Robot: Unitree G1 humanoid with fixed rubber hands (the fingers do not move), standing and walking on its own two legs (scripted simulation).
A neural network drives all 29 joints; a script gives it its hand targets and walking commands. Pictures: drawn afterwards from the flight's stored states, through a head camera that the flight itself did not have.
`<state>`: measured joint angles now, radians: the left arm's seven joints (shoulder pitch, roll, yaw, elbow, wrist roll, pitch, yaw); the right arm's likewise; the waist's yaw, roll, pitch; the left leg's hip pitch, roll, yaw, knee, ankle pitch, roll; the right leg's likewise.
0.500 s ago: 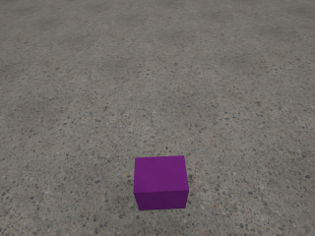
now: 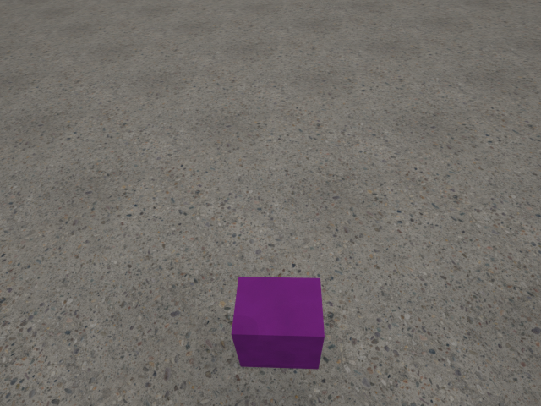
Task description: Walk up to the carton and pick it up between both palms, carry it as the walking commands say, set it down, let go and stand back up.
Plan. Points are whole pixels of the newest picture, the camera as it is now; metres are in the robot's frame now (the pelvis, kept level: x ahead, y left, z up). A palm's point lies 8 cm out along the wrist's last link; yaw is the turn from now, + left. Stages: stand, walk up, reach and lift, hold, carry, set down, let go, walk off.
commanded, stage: walk up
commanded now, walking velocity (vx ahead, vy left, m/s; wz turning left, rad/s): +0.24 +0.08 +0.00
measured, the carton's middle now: (279, 323) +0.55 +0.02 -0.65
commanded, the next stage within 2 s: none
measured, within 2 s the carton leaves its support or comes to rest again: neither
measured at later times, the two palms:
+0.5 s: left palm out of the picture +0.04 +0.34 -0.17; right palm out of the picture -0.04 -0.14 -0.11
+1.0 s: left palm out of the picture +0.10 +0.23 -0.13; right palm out of the picture +0.00 -0.21 -0.17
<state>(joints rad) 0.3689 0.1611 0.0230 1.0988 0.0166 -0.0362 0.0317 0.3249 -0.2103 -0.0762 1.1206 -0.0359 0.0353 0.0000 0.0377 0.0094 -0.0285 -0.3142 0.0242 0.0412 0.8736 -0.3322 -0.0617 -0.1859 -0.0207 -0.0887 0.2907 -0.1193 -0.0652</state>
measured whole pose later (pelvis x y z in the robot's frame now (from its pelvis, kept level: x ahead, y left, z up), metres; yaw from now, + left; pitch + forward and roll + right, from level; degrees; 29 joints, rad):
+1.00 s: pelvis +0.04 +0.01 -0.01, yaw +0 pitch -1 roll +1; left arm 0.21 0.13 -0.01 1.03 0.01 -0.02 0.02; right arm 0.35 -0.21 -0.03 1.08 -0.02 0.04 -0.03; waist -0.03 0.07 0.01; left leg -0.28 0.06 0.03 0.69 -0.43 -0.02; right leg -0.15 -0.03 -0.06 0.40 -0.24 -0.02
